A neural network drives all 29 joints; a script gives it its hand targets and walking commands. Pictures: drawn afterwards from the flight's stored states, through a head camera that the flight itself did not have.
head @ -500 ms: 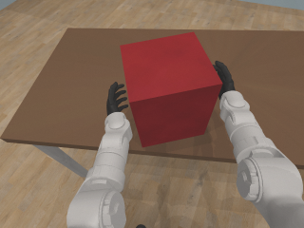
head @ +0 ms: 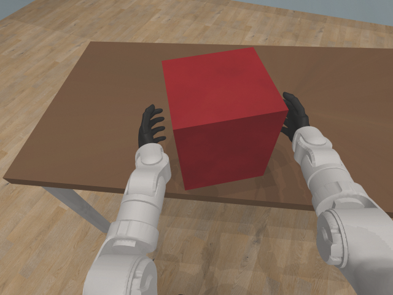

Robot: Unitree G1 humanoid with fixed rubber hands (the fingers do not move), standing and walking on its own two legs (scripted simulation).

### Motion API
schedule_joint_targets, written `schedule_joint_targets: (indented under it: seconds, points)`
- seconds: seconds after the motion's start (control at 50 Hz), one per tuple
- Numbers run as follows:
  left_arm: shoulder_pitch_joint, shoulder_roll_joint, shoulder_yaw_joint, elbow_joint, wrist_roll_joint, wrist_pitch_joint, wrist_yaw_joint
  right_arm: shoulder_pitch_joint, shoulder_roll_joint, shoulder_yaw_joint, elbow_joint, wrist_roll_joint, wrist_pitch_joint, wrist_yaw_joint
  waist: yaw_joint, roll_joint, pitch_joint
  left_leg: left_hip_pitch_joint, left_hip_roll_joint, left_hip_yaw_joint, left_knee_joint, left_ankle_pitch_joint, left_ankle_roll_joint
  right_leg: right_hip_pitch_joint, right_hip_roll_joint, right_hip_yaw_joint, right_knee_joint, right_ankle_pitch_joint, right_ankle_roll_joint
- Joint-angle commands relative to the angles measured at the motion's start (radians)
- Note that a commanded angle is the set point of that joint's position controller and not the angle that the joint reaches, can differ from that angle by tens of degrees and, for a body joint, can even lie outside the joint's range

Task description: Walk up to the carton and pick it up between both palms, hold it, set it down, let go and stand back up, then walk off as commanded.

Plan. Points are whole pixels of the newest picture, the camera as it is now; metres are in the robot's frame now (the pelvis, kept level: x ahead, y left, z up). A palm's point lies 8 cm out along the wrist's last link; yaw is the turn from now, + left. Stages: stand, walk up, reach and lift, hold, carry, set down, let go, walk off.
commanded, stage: set down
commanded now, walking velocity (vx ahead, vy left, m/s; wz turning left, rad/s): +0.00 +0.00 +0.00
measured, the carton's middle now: (216, 123) +0.51 +0.07 +0.01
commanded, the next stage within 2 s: none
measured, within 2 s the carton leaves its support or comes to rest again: neither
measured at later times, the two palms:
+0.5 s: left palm (153, 166) +0.35 +0.17 +0.05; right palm (323, 165) +0.42 -0.16 +0.03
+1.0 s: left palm (156, 189) +0.30 +0.15 +0.05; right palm (348, 210) +0.35 -0.21 +0.00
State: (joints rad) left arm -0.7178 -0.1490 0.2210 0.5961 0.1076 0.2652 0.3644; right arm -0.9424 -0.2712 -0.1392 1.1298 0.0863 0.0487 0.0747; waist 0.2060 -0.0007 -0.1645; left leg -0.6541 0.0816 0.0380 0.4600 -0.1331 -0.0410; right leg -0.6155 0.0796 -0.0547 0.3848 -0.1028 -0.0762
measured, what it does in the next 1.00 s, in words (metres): stands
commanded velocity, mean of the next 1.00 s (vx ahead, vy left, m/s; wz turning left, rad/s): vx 0.00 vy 0.00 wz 0.00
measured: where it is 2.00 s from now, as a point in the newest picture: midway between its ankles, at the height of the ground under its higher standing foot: outside the picture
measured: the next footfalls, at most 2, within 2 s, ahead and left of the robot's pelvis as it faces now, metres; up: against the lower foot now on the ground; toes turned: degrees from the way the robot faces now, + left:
none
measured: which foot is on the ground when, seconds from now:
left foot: down 0.00-1.00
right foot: down 0.00-1.00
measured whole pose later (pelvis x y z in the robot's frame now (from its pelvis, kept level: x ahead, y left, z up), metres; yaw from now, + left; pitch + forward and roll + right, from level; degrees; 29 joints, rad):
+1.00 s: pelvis -0.01 +0.00 +0.00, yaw +0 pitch +13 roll -1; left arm -0.23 -0.14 -0.02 0.16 0.07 0.23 0.37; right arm -0.43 -0.35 -0.07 0.99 0.22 -0.23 0.24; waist 0.11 -0.01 -0.10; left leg -0.55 0.09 0.04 0.46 -0.13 -0.04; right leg -0.51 0.09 -0.05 0.39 -0.10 -0.08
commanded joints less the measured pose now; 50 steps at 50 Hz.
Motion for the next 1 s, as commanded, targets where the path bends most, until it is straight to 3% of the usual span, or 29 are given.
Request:
schedule_joint_targets:
  seconds: [0.0, 0.02, 0.06, 0.12, 0.16, 0.2, 0.24, 0.28, 0.38, 0.42, 0.48, 0.52, 0.58, 0.6, 0.62, 0.64, 0.68, 0.7, 0.72, 0.76, 0.8, 0.84, 0.86, 0.88, 0.9, 0.92, 0.94, 0.96, 0.98]
  points:
    - [-0.243, 0.119, -0.085, -0.315, -0.056, -0.044, -0.012, -0.378, -0.316, 0.096, -0.274, 0.133, -0.099, 0.017, -0.054, -0.163, -0.668, 0.178, -0.046, -0.016, 0.035, 0.405, -0.022, 0.655, -0.020, 0.103, 0.084, 0.391, 0.052]
    - [-0.267, 0.124, -0.084, -0.363, -0.059, -0.057, -0.007, -0.388, -0.320, 0.098, -0.324, 0.130, -0.116, 0.024, -0.048, -0.160, -0.708, 0.185, -0.046, -0.017, 0.030, 0.410, -0.021, 0.652, -0.020, 0.101, 0.088, 0.381, 0.054]
    - [-0.196, 0.098, -0.134, -0.438, -0.076, -0.062, -0.001, -0.321, -0.346, 0.071, -0.331, 0.139, -0.139, 0.029, -0.080, -0.116, -0.723, 0.236, -0.036, -0.033, 0.039, 0.453, -0.035, 0.630, -0.008, 0.077, 0.096, 0.410, 0.043]
    - [-0.237, 0.107, -0.146, -0.478, -0.093, -0.069, 0.000, -0.367, -0.352, 0.086, -0.402, 0.161, -0.162, 0.032, -0.074, -0.132, -0.745, 0.226, -0.048, -0.018, 0.052, 0.431, -0.034, 0.616, -0.004, 0.084, 0.093, 0.373, 0.038]
    - [-0.161, 0.078, -0.194, -0.489, -0.107, -0.073, 0.008, -0.302, -0.372, 0.071, -0.423, 0.161, -0.188, 0.048, -0.094, -0.136, -0.740, 0.244, -0.042, -0.036, 0.052, 0.409, -0.030, 0.606, -0.007, 0.079, 0.085, 0.343, 0.036]
    - [-0.232, 0.105, -0.179, -0.428, -0.105, -0.090, 0.012, -0.339, -0.362, 0.076, -0.433, 0.160, -0.197, 0.053, -0.066, -0.151, -0.735, 0.207, -0.051, -0.025, 0.042, 0.311, -0.022, 0.575, -0.013, 0.098, 0.078, 0.235, 0.034]
    - [-0.220, 0.091, -0.210, -0.406, -0.125, -0.093, 0.018, -0.347, -0.360, 0.074, -0.448, 0.177, -0.199, 0.063, -0.068, -0.183, -0.676, 0.156, -0.055, -0.031, 0.036, 0.217, -0.005, 0.566, -0.031, 0.123, 0.078, 0.131, 0.040]
    - [-0.154, 0.091, -0.224, -0.477, -0.124, -0.085, 0.023, -0.275, -0.383, 0.092, -0.498, 0.198, -0.208, 0.076, -0.068, -0.198, -0.693, 0.181, -0.051, -0.035, 0.030, 0.237, -0.001, 0.588, -0.035, 0.136, 0.075, 0.135, 0.042]
    - [-0.157, 0.103, -0.193, -0.379, -0.066, -0.063, 0.029, -0.246, -0.378, 0.108, -0.415, 0.210, -0.178, 0.104, -0.028, -0.222, -0.533, 0.110, -0.058, -0.029, -0.003, 0.098, 0.016, 0.565, -0.052, 0.178, 0.050, -0.073, 0.039]
    - [-0.084, 0.067, -0.217, -0.444, -0.064, -0.042, 0.026, -0.168, -0.386, 0.119, -0.416, 0.217, -0.176, 0.118, -0.052, -0.220, -0.509, 0.168, -0.052, -0.041, -0.018, 0.140, 0.014, 0.596, -0.047, 0.173, 0.047, -0.021, 0.035]
    - [-0.042, 0.071, -0.206, -0.509, -0.053, -0.037, 0.022, -0.114, -0.409, 0.117, -0.415, 0.231, -0.190, 0.124, -0.054, -0.179, -0.557, 0.217, -0.048, -0.046, -0.022, 0.193, 0.010, 0.619, -0.041, 0.155, 0.056, 0.078, 0.037]
    - [-0.101, 0.099, -0.194, -0.480, -0.028, -0.034, 0.023, -0.149, -0.424, 0.098, -0.381, 0.221, -0.183, 0.129, -0.045, -0.156, -0.521, 0.182, -0.052, -0.041, -0.025, 0.129, -0.003, 0.593, -0.052, 0.164, 0.038, -0.012, 0.031]
    - [0.119, 0.032, -0.262, -0.669, -0.016, -0.015, 0.023, 0.050, -0.467, 0.082, -0.404, 0.244, -0.218, 0.142, -0.103, -0.077, -0.570, 0.327, -0.037, -0.074, -0.015, 0.302, -0.023, 0.625, -0.027, 0.120, 0.058, 0.220, 0.017]
    - [0.089, 0.042, -0.245, -0.696, -0.011, -0.027, 0.020, 0.030, -0.456, 0.098, -0.432, 0.237, -0.238, 0.134, -0.079, -0.060, -0.608, 0.356, -0.038, -0.061, -0.001, 0.353, -0.030, 0.619, -0.021, 0.108, 0.057, 0.256, 0.015]
    - [0.168, 0.015, -0.271, -0.735, -0.006, -0.026, 0.013, 0.118, -0.459, 0.100, -0.426, 0.244, -0.252, 0.140, -0.108, -0.039, -0.609, 0.406, -0.036, -0.070, 0.004, 0.405, -0.035, 0.633, -0.015, 0.093, 0.049, 0.323, 0.008]
    - [0.089, 0.037, -0.250, -0.702, 0.004, -0.026, 0.012, 0.033, -0.471, 0.072, -0.396, 0.224, -0.255, 0.140, -0.100, -0.015, -0.597, 0.380, -0.036, -0.064, 0.009, 0.387, -0.043, 0.577, -0.015, 0.082, 0.045, 0.274, 0.006]
    - [0.205, 0.002, -0.283, -0.763, -0.002, -0.024, 0.002, 0.136, -0.466, 0.081, -0.450, 0.244, -0.286, 0.148, -0.122, -0.029, -0.605, 0.383, -0.041, -0.068, 0.018, 0.436, -0.040, 0.624, -0.020, 0.091, 0.048, 0.360, -0.004]
    - [0.131, 0.004, -0.293, -0.676, -0.004, -0.032, -0.002, 0.079, -0.452, 0.083, -0.406, 0.250, -0.286, 0.150, -0.119, -0.029, -0.521, 0.326, -0.048, -0.070, 0.004, 0.340, -0.031, 0.566, -0.028, 0.093, 0.035, 0.246, -0.002]
    - [0.206, -0.020, -0.306, -0.748, -0.003, -0.043, 0.000, 0.131, -0.457, 0.081, -0.458, 0.248, -0.302, 0.161, -0.123, -0.038, -0.552, 0.365, -0.043, -0.074, -0.007, 0.357, -0.031, 0.589, -0.024, 0.090, 0.036, 0.265, -0.001]
    - [0.223, -0.025, -0.333, -0.715, -0.012, -0.057, -0.005, 0.152, -0.440, 0.065, -0.448, 0.248, -0.325, 0.169, -0.140, -0.032, -0.510, 0.355, -0.044, -0.084, -0.009, 0.318, -0.024, 0.571, -0.039, 0.099, 0.027, 0.233, -0.005]
    - [0.223, -0.019, -0.313, -0.702, -0.007, -0.073, -0.009, 0.143, -0.432, 0.084, -0.470, 0.249, -0.337, 0.172, -0.121, -0.059, -0.500, 0.331, -0.047, -0.070, -0.013, 0.277, -0.012, 0.587, -0.044, 0.108, 0.028, 0.195, -0.001]
    - [0.276, -0.038, -0.329, -0.709, -0.020, -0.087, -0.013, 0.195, -0.443, 0.071, -0.495, 0.248, -0.345, 0.174, -0.147, -0.126, -0.461, 0.309, -0.051, -0.075, -0.019, 0.209, 0.005, 0.602, -0.054, 0.129, 0.025, 0.142, 0.008]
    - [0.161, -0.001, -0.297, -0.647, -0.021, -0.096, -0.015, 0.073, -0.436, 0.073, -0.508, 0.241, -0.341, 0.172, -0.119, -0.150, -0.451, 0.221, -0.059, -0.062, -0.015, 0.133, 0.017, 0.597, -0.070, 0.157, 0.038, 0.060, 0.011]
    - [0.294, -0.018, -0.311, -0.668, -0.020, -0.109, -0.009, 0.199, -0.420, 0.090, -0.522, 0.252, -0.349, 0.177, -0.127, -0.174, -0.425, 0.233, -0.061, -0.069, -0.021, 0.136, 0.027, 0.624, -0.085, 0.182, 0.029, 0.040, 0.017]
    - [0.245, -0.010, -0.315, -0.648, -0.031, -0.113, -0.015, 0.157, -0.421, 0.077, -0.541, 0.246, -0.351, 0.174, -0.138, -0.193, -0.401, 0.205, -0.064, -0.067, -0.022, 0.108, 0.035, 0.628, -0.091, 0.191, 0.033, 0.015, 0.021]
    - [0.070, 0.036, -0.279, -0.514, -0.031, -0.107, -0.018, -0.004, -0.405, 0.077, -0.520, 0.224, -0.333, 0.170, -0.117, -0.221, -0.388, 0.121, -0.076, -0.050, -0.017, 0.012, 0.051, 0.598, -0.105, 0.213, 0.034, -0.117, 0.027]
    - [0.296, 0.011, -0.290, -0.544, -0.019, -0.103, -0.015, 0.185, -0.408, 0.098, -0.525, 0.256, -0.330, 0.181, -0.117, -0.228, -0.342, 0.176, -0.071, -0.073, -0.025, 0.057, 0.053, 0.636, -0.123, 0.236, 0.013, -0.122, 0.030]
    - [0.321, 0.005, -0.283, -0.592, -0.027, -0.101, -0.012, 0.189, -0.434, 0.087, -0.557, 0.265, -0.342, 0.186, -0.108, -0.247, -0.350, 0.204, -0.068, -0.066, -0.035, 0.076, 0.055, 0.628, -0.106, 0.215, 0.017, -0.103, 0.032]
    - [0.188, 0.026, -0.262, -0.516, -0.023, -0.101, -0.014, 0.085, -0.423, 0.093, -0.546, 0.255, -0.331, 0.182, -0.094, -0.260, -0.329, 0.162, -0.073, -0.052, -0.040, 0.026, 0.062, 0.601, -0.115, 0.231, 0.003, -0.176, 0.033]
